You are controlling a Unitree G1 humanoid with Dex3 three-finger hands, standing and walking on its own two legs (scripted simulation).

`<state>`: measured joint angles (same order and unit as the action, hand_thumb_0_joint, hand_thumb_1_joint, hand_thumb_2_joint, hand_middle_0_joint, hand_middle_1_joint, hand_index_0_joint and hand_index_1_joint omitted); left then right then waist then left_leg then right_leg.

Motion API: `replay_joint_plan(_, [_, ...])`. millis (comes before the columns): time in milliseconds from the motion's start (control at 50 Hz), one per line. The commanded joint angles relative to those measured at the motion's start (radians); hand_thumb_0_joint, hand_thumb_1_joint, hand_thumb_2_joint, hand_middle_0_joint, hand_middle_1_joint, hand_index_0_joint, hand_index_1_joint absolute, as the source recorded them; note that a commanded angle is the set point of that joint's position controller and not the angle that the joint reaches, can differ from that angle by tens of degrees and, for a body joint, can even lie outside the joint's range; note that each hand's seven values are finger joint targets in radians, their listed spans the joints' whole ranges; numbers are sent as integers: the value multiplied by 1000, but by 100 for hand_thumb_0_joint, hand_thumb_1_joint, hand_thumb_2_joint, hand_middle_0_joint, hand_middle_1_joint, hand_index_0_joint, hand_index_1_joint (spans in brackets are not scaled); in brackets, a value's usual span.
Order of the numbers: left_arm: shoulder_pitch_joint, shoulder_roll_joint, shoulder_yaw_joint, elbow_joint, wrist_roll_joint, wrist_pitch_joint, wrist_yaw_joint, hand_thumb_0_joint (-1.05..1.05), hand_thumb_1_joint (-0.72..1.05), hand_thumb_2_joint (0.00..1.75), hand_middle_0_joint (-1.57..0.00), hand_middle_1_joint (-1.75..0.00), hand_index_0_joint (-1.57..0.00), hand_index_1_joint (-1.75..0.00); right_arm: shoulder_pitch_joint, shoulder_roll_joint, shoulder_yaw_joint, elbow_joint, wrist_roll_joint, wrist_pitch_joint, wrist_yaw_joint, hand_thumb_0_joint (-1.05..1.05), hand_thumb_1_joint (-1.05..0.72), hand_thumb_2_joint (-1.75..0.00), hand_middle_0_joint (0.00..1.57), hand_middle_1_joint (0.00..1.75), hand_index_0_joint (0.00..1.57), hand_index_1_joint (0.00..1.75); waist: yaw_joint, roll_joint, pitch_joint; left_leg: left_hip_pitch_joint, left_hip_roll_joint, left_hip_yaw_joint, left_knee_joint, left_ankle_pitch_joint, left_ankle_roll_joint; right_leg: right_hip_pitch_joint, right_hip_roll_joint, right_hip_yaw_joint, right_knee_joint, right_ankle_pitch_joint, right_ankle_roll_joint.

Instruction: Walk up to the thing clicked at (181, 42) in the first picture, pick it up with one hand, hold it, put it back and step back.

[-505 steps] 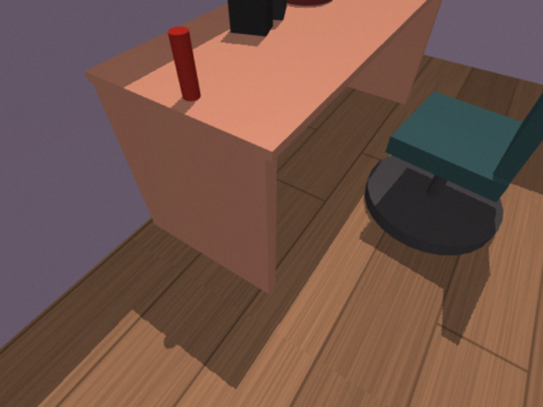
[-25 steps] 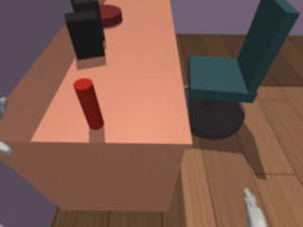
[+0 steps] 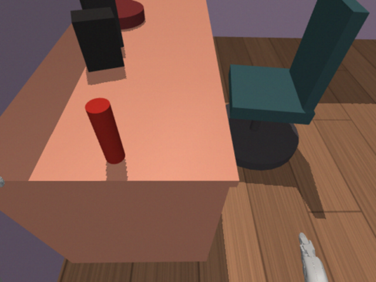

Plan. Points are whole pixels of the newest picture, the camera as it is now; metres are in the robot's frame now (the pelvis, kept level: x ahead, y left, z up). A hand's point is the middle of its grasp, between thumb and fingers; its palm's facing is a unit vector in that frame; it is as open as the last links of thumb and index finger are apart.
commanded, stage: go down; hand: left
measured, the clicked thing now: (107, 134) +0.44 +0.20 +0.07
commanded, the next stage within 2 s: approach in 1.28 s
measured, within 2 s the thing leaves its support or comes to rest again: neither
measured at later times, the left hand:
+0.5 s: hand out of the picture +0.36 +0.38 +0.16, palm faces +0.17 -0.99 +0.01, open 17.7 cm
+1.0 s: hand out of the picture +0.37 +0.39 +0.16, palm faces +0.18 -0.98 +0.00, open 17.7 cm
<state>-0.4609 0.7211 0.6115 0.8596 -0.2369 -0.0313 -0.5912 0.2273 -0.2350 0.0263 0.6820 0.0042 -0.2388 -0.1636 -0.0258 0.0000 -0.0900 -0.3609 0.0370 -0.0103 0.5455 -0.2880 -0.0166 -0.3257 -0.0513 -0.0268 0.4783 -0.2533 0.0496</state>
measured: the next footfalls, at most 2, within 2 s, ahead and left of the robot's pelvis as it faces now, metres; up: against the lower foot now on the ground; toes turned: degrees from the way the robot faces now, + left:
none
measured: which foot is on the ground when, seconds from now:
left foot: down 0.00-1.00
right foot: down 0.00-1.00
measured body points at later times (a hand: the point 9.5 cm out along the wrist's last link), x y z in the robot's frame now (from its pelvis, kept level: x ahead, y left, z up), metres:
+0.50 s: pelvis +0.00 +0.00 +0.00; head +0.03 +0.02 +0.44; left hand +0.34 +0.43 +0.16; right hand +0.16 -0.26 -0.07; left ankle -0.01 +0.13 -0.74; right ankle -0.01 -0.15 -0.73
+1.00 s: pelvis +0.01 +0.00 -0.01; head +0.05 +0.02 +0.44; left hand +0.36 +0.44 +0.17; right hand +0.16 -0.26 -0.08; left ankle -0.01 +0.13 -0.73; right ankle -0.01 -0.15 -0.73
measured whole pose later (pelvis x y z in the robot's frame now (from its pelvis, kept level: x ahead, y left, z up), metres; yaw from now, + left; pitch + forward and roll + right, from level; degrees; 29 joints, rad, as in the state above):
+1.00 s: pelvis +0.01 +0.00 -0.01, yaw +0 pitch +11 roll -2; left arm -0.62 0.88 0.65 1.03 -0.19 -0.03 -0.63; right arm 0.23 -0.24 0.04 0.63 0.00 -0.24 -0.18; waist -0.06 -0.01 -0.12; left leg -0.49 0.04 -0.02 0.64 -0.33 -0.01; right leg -0.45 -0.05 -0.03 0.55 -0.29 0.05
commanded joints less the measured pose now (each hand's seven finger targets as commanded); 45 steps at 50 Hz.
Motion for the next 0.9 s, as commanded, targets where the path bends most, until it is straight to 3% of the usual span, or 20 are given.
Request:
replay_joint_plan(0, [-357,413,72,-193,-22,-60,-1,0,-61,6,-5,-4,-5,-4,-65,-161,-71,-133,-4,-54,-14,0,53,-5,5,5,5,5,-4,130,-258,196,-29,3,-41,374,15,30,50,-48,-22,269,-50])
replay_joint_plan(100, [-394,427,59,-167,-16,-70,-19,0,-61,6,-5,-4,-5,-4,-88,-132,-44,-120,-4,-51,-16,0,53,-5,5,5,5,5,-4,140,-252,190,-39,6,-35,348,19,16,45,-44,-25,262,-47])
replay_joint_plan(120, [-380,449,78,-143,-18,-70,-21,0,-61,6,-5,-4,-5,-5,-101,-155,-57,-148,-5,-53,-21,0,53,-5,5,5,5,5,-7,115,-258,176,-46,11,-31,334,24,34,40,-39,-25,270,-42])
replay_joint_plan(160, [-404,472,78,-135,-17,-74,-33,0,-61,5,-5,-4,-5,-4,-67,-152,-52,-120,-6,-51,-23,0,53,-5,5,5,5,5,-18,134,-263,171,-45,10,-28,333,25,23,40,-37,-20,271,-42])
replay_joint_plan(180, [-413,480,79,-139,-17,-77,-38,0,-61,5,-5,-4,-5,-4,-88,-131,-35,-123,-5,-50,-22,0,53,-5,5,5,5,5,-9,141,-266,168,-49,12,-25,324,27,26,37,-35,-23,269,-40])
replay_joint_plan(240, [-406,487,79,-93,-18,-75,-47,0,-61,5,-5,-4,-5,-4,-84,-166,-61,-144,-6,-49,-30,0,54,-5,5,5,5,5,-25,115,-284,166,-52,14,-15,339,32,30,37,-34,-15,294,-38])
replay_joint_plan(280, [-424,478,66,-91,-17,-78,-53,0,-59,5,-5,-4,-5,-4,-78,-113,-24,-84,-6,-45,-25,0,54,-5,5,5,5,5,-13,148,-247,143,-55,17,-8,307,32,-5,36,-31,-12,265,-39])
replay_joint_plan(340, [-442,497,70,-72,-14,-78,-54,0,-61,4,-5,-4,-6,-4,-103,-173,-60,-152,-7,-54,-33,0,53,-5,5,5,5,5,-31,136,-295,166,-42,2,-10,318,23,-10,43,-41,1,249,-46])
replay_joint_plan(360, [-457,520,73,-82,-7,-80,-52,0,-59,5,-5,-3,-5,-4,-106,-170,-57,-147,-8,-53,-32,0,53,-5,5,5,5,5,-24,156,-285,157,-41,0,-13,296,21,-21,43,-41,-5,226,-48])
replay_joint_plan(380, [-456,500,70,-66,-8,-80,-49,0,-61,4,-6,-4,-6,-4,-103,-148,-33,-159,-7,-53,-30,0,54,-5,5,5,5,5,-24,152,-283,162,-39,-3,-12,297,19,-24,46,-45,-1,221,-49])
replay_joint_plan(440, [-466,514,74,-61,-9,-86,-40,0,-61,4,-6,-4,-6,-4,-110,-180,-68,-175,-6,-56,-36,0,53,-5,5,5,5,5,-27,138,-288,141,-44,1,-7,260,22,-24,45,-41,1,200,-47])
replay_joint_plan(460, [-476,527,76,-67,-3,-86,-38,0,-61,4,-5,-4,-6,-4,-71,-184,-70,-145,-8,-56,-36,0,53,-5,5,5,5,5,-31,165,-306,160,-37,-6,-2,293,17,-39,47,-44,10,212,-52])
replay_joint_plan(500, [-489,527,75,-84,-3,-86,-40,0,-60,4,-6,-4,-6,-4,-69,-129,-25,-123,-5,-55,-28,0,53,-5,5,5,5,5,-20,212,-307,169,-35,-3,8,340,13,-47,47,-43,15,233,-54])
replay_joint_plan(540, [-467,523,76,-54,-5,-83,-41,0,-61,5,-6,-4,-6,-5,-75,-160,-55,-136,-6,-59,-30,0,53,-6,5,5,5,5,-27,186,-310,168,-28,-7,16,376,11,-48,52,-47,25,249,-55])
replay_joint_plan(620, [-491,561,85,-61,9,-76,-37,0,-60,5,-6,-4,-6,-5,-84,-150,-47,-121,-7,-55,-27,0,53,-5,5,5,5,5,-16,207,-311,151,-35,-3,23,352,13,-46,48,-41,22,241,-55])
replay_joint_plan(640, [-501,556,85,-58,8,-76,-39,0,-58,5,-5,-4,-6,-4,-76,-178,-67,-143,-10,-58,-30,0,53,-5,5,5,5,5,-35,184,-334,164,-29,-7,29,363,13,-55,49,-42,28,243,-54])
replay_joint_plan(680, [-504,564,89,-53,8,-75,-38,0,-57,5,-5,-4,-6,-4,-86,-149,-40,-144,-8,-58,-26,0,53,-5,5,5,5,5,-25,173,-332,139,-33,-4,34,358,18,-39,48,-39,29,254,-51])
replay_joint_plan(780, [-499,573,92,-36,12,-60,-38,0,-58,4,-5,-3,-6,-4,-89,-185,-67,-195,-6,-55,-35,0,53,-5,5,5,5,5,-29,138,-338,121,-41,3,38,344,26,-24,44,-34,31,266,-45])
replay_joint_plan(820, [-467,551,76,-2,16,-50,-43,0,-61,4,-6,-5,-6,-5,-42,-138,-31,-151,-2,-45,-28,0,53,-5,5,5,5,5,-22,176,-297,123,-33,-4,34,368,17,-62,50,-43,38,251,-54])
replay_joint_plan(880, [-479,558,83,-13,15,-55,-39,0,-61,4,-6,-4,-6,-5,-55,-180,-66,-194,-5,-49,-30,0,53,-5,5,5,5,5,-25,154,-321,127,-31,-8,40,362,16,-69,51,-44,45,240,-55])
